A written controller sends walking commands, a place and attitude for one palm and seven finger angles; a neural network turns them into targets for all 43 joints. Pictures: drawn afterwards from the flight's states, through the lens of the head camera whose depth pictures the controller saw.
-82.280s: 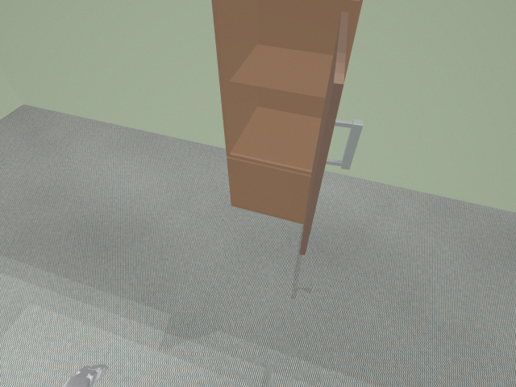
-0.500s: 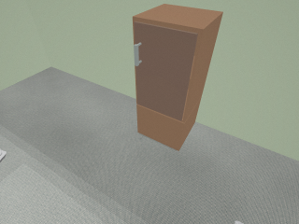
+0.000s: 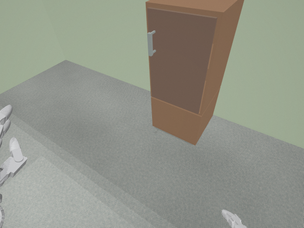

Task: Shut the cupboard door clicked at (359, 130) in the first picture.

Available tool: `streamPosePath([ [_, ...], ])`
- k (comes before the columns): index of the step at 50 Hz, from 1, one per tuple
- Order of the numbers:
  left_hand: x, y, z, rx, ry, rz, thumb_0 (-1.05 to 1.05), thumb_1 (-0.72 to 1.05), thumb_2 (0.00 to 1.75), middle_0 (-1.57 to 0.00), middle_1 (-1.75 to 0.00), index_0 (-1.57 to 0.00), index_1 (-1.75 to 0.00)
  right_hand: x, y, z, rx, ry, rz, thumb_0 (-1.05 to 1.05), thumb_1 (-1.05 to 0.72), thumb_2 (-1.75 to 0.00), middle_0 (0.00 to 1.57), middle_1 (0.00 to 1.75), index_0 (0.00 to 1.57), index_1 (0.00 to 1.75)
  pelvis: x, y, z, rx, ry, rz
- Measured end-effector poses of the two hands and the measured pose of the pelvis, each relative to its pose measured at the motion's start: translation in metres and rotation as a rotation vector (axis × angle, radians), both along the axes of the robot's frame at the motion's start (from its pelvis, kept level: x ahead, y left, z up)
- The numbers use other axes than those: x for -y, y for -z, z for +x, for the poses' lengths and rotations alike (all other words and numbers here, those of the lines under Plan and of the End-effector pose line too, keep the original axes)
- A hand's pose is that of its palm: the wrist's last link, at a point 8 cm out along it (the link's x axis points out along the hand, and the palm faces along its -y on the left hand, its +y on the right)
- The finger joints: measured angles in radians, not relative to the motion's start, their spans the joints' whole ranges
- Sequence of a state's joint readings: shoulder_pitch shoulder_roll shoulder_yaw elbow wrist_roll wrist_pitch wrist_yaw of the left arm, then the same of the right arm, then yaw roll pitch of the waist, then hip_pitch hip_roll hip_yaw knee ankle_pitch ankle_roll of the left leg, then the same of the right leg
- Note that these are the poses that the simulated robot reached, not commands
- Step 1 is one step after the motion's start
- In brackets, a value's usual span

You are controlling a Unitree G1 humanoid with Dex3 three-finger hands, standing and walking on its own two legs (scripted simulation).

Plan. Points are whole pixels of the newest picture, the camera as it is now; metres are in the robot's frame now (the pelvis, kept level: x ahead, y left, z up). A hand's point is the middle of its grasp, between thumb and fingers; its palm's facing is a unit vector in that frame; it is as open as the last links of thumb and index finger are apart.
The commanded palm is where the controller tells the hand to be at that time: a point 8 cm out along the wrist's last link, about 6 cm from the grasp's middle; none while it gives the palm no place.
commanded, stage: let the arm hang, fingers relaxed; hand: left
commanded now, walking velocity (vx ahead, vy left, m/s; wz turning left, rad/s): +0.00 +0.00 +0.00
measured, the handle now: (152, 43) +1.05 +0.07 +0.03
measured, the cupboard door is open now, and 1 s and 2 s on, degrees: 0 0 0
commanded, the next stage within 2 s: look to check the result in 1.06 s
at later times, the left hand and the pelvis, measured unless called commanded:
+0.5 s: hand out of the picture +0.06 +0.21 -0.14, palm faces -0.01 -0.97 -0.25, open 7.2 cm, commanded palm none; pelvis +0.00 +0.01 +0.02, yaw +0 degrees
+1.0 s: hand out of the picture +0.00 +0.20 -0.15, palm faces +0.00 -0.98 -0.20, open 7.4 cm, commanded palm none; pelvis -0.01 +0.02 +0.02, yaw -2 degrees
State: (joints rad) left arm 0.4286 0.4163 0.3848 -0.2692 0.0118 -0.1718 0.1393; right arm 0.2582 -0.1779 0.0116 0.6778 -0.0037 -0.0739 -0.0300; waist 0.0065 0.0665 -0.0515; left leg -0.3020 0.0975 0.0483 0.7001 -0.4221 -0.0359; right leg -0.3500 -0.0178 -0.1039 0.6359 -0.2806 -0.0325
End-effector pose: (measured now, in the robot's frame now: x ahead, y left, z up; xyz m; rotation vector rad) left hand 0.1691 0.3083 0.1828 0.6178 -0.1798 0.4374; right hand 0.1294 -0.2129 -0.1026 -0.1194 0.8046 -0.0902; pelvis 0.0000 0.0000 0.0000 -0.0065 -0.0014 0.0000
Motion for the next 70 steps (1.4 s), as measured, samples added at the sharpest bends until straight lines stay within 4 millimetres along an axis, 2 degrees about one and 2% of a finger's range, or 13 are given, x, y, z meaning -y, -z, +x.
streamPosePath([
  [3,0.008,0.097,0.013,-0.395,-0.015,-0.195,0.00,0.90,0.90,-0.20,-0.30,-0.19,-0.30,0.007,0.021,-0.003,-0.102,-0.034,0.005,0.01,-0.90,-0.90,0.21,0.30,0.20,0.30,-0.005,0.002,0.001,-0.012,-0.018,0.012],
  [5,0.026,0.167,0.003,-0.663,-0.022,-0.330,0.01,0.91,0.90,-0.20,-0.30,-0.19,-0.30,0.012,0.029,-0.011,-0.152,-0.028,-0.002,0.01,-0.90,-0.90,0.21,0.30,0.20,0.30,-0.007,0.004,0.001,-0.006,-0.014,0.022],
  [8,0.069,0.250,-0.035,-1.007,-0.002,-0.501,0.01,0.91,0.90,-0.20,-0.30,-0.19,-0.30,0.021,0.028,-0.032,-0.231,0.001,-0.031,0.01,-0.90,-0.90,0.21,0.30,0.20,0.30,-0.007,0.001,0.000,0.003,-0.006,0.036],
  [10,0.098,0.285,-0.067,-1.175,0.019,-0.603,0.01,0.91,0.90,-0.20,-0.30,-0.19,-0.30,0.027,0.021,-0.050,-0.289,0.022,-0.061,0.01,-0.91,-0.90,0.21,0.30,0.20,0.30,-0.005,-0.003,0.000,0.010,-0.003,0.040],
  [11,0.109,0.295,-0.079,-1.211,0.008,-0.665,0.00,0.92,0.90,-0.20,-0.30,-0.20,-0.30,0.030,0.017,-0.060,-0.321,0.031,-0.078,0.01,-0.91,-0.90,0.21,0.30,0.20,0.30,-0.004,-0.005,-0.001,0.012,-0.004,0.037],
  [15,0.107,0.302,-0.082,-1.178,-0.022,-0.727,-0.08,0.99,0.90,-0.21,-0.30,-0.21,-0.30,0.037,0.007,-0.097,-0.456,0.042,-0.128,0.01,-0.91,-0.90,0.20,0.30,0.20,0.30,0.000,-0.012,-0.005,0.013,-0.013,0.016],
  [20,0.084,0.301,-0.097,-1.260,-0.069,-0.665,-0.06,0.97,0.90,-0.21,-0.30,-0.21,-0.30,0.034,0.008,-0.126,-0.519,0.100,-0.112,0.01,-0.91,-0.90,0.20,0.30,0.19,0.30,-0.003,-0.018,-0.004,0.020,-0.002,0.002],
  [28,0.039,0.288,-0.133,-1.349,-0.216,-0.587,-0.01,0.93,0.90,-0.21,-0.30,-0.20,-0.30,0.005,0.024,-0.153,-0.575,0.111,-0.020,0.01,-0.91,-0.90,0.20,0.30,0.19,0.30,-0.012,-0.021,-0.005,0.036,0.014,0.007],
  [35,0.027,0.285,-0.162,-1.410,-0.284,-0.583,0.00,0.91,0.90,-0.20,-0.30,-0.20,-0.30,-0.017,0.032,-0.164,-0.613,0.103,0.032,0.01,-0.91,-0.90,0.20,0.30,0.20,0.30,-0.018,-0.022,-0.007,0.039,0.024,0.012],
  [42,0.041,0.295,-0.175,-1.455,-0.267,-0.627,0.01,0.91,0.90,-0.20,-0.30,-0.20,-0.30,-0.017,0.029,-0.166,-0.616,0.123,0.018,0.01,-0.91,-0.90,0.20,0.30,0.20,0.30,-0.022,-0.022,-0.008,0.042,0.032,0.015],
  [52,0.058,0.306,-0.170,-1.472,-0.207,-0.674,0.01,0.91,0.90,-0.20,-0.30,-0.20,-0.30,-0.005,0.020,-0.161,-0.602,0.145,-0.037,0.00,-0.91,-0.90,0.20,0.30,0.19,0.30,-0.025,-0.022,-0.009,0.035,0.036,0.014],
  [60,0.044,0.302,-0.155,-1.445,-0.213,-0.641,0.01,0.91,0.90,-0.21,-0.30,-0.20,-0.30,0.002,0.019,-0.149,-0.579,0.142,-0.052,0.00,-0.91,-0.90,0.20,0.30,0.19,0.30,-0.026,-0.022,-0.005,0.034,0.035,0.013],
  [70,0.016,0.286,-0.126,-1.382,-0.236,-0.558,0.01,0.91,0.90,-0.20,-0.30,-0.20,-0.30,0.018,0.019,-0.120,-0.529,0.121,-0.069,0.00,-0.91,-0.90,0.20,0.30,0.20,0.30,-0.023,-0.023,0.000,0.035,0.033,0.014],
])
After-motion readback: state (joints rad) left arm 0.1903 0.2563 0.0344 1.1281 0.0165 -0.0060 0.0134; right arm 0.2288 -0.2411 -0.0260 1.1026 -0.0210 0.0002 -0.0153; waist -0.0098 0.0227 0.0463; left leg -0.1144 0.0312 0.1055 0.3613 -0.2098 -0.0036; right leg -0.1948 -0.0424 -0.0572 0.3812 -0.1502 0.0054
